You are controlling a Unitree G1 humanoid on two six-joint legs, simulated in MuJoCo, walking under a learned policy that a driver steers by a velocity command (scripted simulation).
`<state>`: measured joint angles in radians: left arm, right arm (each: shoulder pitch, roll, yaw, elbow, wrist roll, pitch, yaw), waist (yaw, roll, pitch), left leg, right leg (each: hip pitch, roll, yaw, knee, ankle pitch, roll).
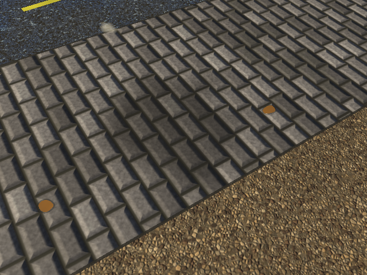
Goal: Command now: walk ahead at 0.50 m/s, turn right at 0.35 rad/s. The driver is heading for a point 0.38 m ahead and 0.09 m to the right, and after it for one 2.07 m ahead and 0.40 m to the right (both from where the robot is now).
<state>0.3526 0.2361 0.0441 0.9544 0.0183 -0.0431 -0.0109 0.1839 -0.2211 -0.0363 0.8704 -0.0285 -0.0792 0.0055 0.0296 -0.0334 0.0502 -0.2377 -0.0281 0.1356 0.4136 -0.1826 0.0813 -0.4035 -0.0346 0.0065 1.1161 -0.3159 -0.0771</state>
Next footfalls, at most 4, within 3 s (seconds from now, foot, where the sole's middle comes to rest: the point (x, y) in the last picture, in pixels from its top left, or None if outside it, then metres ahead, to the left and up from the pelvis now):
0.38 right None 0.34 -0.12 -0.78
0.94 left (210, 220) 0.69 -0.08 -0.78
1.48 right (254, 164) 0.97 -0.28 -0.78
2.00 left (209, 117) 1.24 -0.08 -0.78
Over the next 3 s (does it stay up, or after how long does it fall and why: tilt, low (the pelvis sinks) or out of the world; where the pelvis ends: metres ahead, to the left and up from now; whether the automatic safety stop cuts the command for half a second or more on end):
stays up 1.56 -0.33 -0.01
